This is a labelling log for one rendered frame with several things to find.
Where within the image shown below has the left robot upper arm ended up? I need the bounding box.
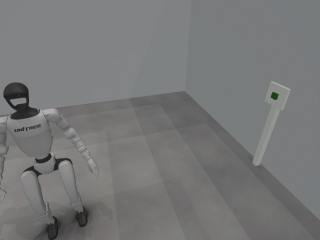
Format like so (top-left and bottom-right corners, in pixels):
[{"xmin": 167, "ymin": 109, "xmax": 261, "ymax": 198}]
[{"xmin": 43, "ymin": 108, "xmax": 76, "ymax": 140}]

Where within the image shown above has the button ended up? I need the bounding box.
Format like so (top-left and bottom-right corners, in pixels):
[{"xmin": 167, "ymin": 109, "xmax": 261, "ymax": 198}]
[{"xmin": 271, "ymin": 92, "xmax": 279, "ymax": 100}]

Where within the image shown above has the left robot forearm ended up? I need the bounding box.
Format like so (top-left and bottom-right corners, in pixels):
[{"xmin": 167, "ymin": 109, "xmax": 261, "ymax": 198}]
[{"xmin": 71, "ymin": 128, "xmax": 92, "ymax": 161}]

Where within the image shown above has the robot left hand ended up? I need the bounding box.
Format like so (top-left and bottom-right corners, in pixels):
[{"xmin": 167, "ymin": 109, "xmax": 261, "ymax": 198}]
[{"xmin": 85, "ymin": 157, "xmax": 100, "ymax": 180}]

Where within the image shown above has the panel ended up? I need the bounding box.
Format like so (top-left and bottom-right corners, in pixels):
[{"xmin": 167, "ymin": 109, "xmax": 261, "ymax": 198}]
[{"xmin": 252, "ymin": 81, "xmax": 291, "ymax": 166}]

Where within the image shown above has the left robot shin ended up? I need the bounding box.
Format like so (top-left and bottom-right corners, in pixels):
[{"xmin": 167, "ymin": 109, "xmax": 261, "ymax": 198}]
[{"xmin": 72, "ymin": 191, "xmax": 84, "ymax": 213}]

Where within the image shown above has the robot torso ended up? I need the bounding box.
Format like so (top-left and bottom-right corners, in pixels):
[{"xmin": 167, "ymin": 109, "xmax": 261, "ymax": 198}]
[{"xmin": 6, "ymin": 109, "xmax": 58, "ymax": 175}]

